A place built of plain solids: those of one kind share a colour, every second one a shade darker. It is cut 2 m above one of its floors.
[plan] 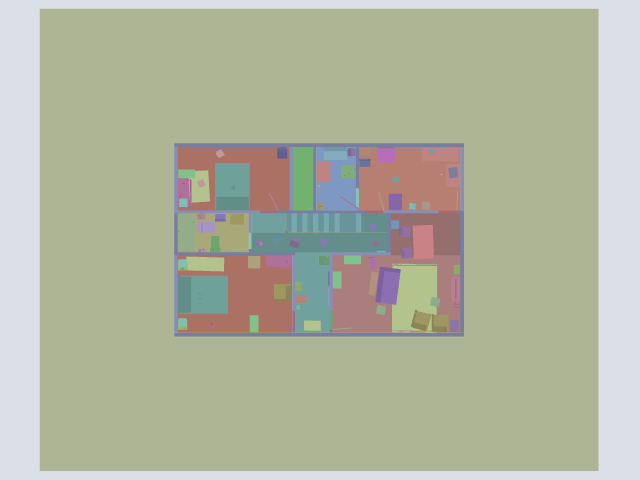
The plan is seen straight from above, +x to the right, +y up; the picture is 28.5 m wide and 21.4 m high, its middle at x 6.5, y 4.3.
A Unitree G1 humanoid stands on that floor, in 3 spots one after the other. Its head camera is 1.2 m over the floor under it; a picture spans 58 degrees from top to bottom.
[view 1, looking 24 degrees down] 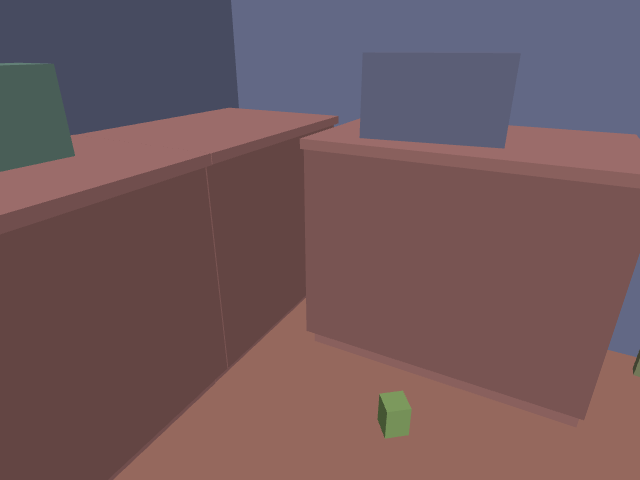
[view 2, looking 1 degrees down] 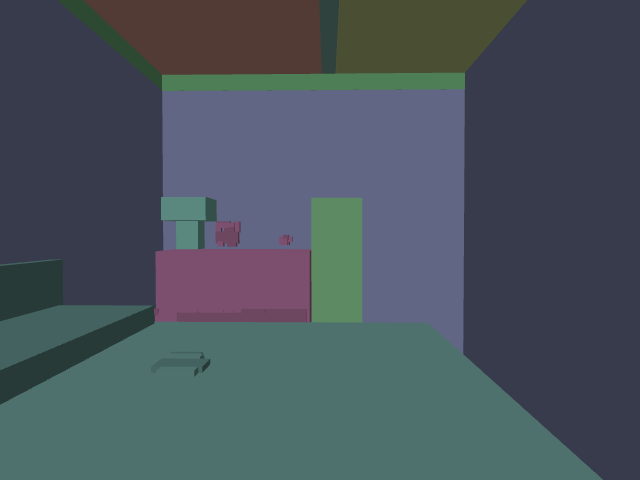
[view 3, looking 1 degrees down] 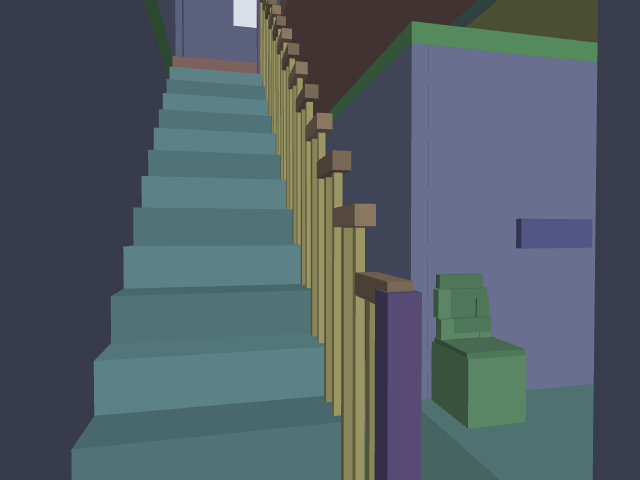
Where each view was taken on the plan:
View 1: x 10.82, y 6.92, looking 28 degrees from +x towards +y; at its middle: counter_run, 1.63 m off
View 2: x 4.22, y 7.17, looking -179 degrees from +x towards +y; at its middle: flat_shelf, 3.29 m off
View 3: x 4.09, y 5.07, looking -13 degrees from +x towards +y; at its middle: stair_bal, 1.71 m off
